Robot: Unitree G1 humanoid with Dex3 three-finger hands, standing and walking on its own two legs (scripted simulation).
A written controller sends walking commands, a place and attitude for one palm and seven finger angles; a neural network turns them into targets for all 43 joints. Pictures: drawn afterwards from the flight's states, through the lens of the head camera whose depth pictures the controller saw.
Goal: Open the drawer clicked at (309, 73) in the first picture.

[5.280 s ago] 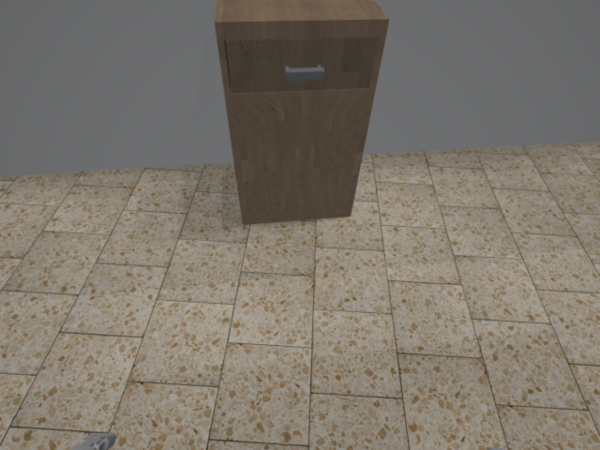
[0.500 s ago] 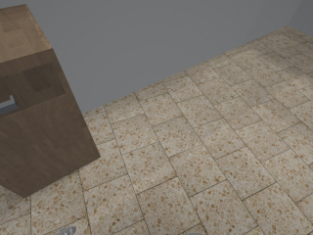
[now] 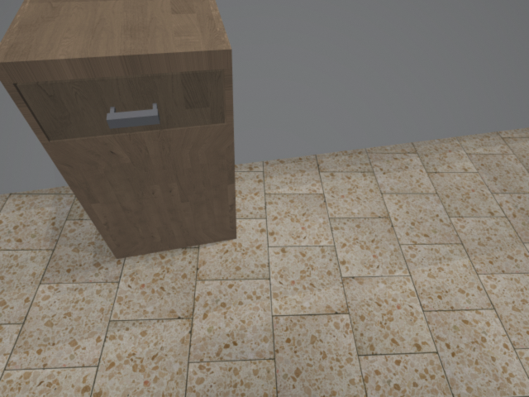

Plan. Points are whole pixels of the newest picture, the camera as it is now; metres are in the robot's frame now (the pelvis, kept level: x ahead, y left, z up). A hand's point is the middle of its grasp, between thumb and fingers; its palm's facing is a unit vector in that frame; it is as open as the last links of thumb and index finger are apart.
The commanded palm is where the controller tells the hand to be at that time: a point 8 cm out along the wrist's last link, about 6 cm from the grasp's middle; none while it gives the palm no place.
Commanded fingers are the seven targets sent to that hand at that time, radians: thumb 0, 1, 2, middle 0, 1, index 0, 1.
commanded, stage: turn to face it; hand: left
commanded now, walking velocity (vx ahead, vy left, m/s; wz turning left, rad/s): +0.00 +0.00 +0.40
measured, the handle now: (134, 113) +0.71 +0.37 -0.03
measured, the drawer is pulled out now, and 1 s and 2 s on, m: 0.00 0.00 0.00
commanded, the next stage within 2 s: take the last steps up to it in 0.46 s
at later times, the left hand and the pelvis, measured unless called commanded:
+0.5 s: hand out of the picture +0.04 +0.21 -0.14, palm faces +0.18 -0.95 -0.26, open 7.4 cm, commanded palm none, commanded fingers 0.00 0.90 0.90 -0.20 -0.30 -0.20 -0.30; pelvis -0.02 +0.00 +0.01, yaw +9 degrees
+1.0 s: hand out of the picture -0.11 +0.20 -0.17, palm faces +0.29 -0.95 -0.15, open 7.3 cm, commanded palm none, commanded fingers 0.00 0.90 0.90 -0.20 -0.30 -0.20 -0.30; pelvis +0.00 +0.04 +0.02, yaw +13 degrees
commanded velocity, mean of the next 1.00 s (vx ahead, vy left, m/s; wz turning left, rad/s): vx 0.14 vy -0.03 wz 0.14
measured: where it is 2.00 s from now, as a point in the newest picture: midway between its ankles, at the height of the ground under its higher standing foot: (248, 390)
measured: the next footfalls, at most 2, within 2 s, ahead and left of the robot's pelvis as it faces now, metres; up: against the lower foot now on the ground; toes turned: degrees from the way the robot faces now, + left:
right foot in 0.50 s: +0.04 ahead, -0.10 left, +0.00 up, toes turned +6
left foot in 0.90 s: -0.01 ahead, +0.15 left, +0.00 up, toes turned +20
